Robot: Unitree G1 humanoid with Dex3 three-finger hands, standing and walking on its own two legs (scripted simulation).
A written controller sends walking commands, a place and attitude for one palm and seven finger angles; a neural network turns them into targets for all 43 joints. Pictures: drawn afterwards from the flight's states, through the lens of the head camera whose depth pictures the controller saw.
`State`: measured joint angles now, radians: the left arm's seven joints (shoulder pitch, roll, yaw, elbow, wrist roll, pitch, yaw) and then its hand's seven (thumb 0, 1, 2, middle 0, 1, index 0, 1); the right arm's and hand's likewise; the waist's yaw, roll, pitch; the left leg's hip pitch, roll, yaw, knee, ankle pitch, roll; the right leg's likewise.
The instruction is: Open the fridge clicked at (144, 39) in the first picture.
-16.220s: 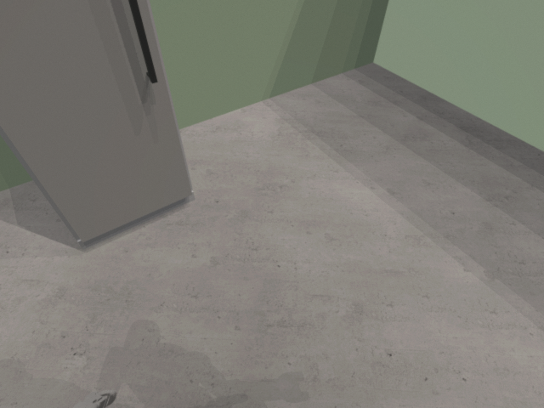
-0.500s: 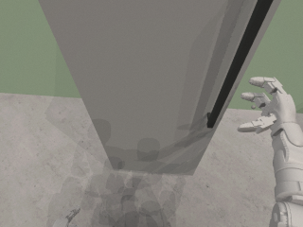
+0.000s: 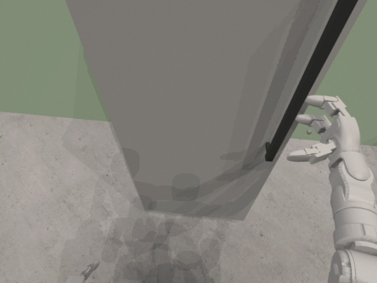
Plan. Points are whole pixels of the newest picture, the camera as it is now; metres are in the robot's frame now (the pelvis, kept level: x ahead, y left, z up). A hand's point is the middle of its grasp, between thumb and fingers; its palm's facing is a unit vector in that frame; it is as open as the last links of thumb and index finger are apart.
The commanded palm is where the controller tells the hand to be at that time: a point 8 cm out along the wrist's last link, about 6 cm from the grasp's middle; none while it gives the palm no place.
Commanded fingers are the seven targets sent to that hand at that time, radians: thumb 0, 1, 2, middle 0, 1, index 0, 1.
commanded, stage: feel for the door with the fingertips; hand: right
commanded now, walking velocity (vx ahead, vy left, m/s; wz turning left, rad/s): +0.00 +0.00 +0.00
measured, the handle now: (301, 83) +0.48 -0.16 +0.19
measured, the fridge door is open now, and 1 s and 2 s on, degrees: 0 0 0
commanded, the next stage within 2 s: slide the fingers in behind the handle in 0.28 s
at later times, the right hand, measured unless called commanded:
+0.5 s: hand (309, 128) +0.43 -0.20 +0.12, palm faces +0.03 +1.00 +0.00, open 13.7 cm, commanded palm +0.41 -0.25 +0.11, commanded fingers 0.00 0.50 -0.30 0.30 1.20 0.30 1.20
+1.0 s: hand (299, 129) +0.43 -0.18 +0.11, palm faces +0.01 +1.00 +0.00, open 14.0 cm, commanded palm +0.39 -0.23 +0.11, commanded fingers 0.00 0.50 -0.30 0.30 1.20 0.30 1.20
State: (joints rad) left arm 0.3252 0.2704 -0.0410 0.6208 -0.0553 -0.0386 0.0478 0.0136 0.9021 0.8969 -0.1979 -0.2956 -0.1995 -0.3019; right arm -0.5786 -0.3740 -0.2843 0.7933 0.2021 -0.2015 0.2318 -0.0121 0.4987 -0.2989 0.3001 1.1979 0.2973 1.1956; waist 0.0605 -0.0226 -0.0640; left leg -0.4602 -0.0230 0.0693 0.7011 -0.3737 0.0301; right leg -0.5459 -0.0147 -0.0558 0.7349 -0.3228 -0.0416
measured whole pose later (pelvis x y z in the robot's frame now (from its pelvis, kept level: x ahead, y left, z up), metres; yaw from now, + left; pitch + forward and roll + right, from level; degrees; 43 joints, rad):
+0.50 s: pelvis +0.00 +0.01 +0.00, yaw +0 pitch +9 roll +1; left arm 0.35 0.28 -0.03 0.65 -0.06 -0.02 0.05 0.01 0.90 0.90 -0.20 -0.30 -0.20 -0.30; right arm -0.68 -0.42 -0.30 0.94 0.20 -0.26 0.27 -0.01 0.50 -0.30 0.35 1.24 0.35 1.23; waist 0.07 -0.02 -0.07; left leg -0.50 -0.03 0.08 0.72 -0.38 0.04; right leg -0.59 -0.02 -0.04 0.76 -0.32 -0.03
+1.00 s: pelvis +0.00 +0.00 +0.00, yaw +0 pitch +8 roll +1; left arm 0.32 0.26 -0.04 0.62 -0.05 -0.03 0.03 0.01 0.90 0.90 -0.20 -0.30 -0.20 -0.30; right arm -0.59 -0.33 -0.24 0.79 0.19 -0.23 0.19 -0.01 0.50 -0.30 0.30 1.20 0.30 1.20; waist 0.06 -0.03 -0.07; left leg -0.47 -0.02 0.06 0.71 -0.38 0.03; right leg -0.56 -0.01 -0.06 0.75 -0.33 -0.05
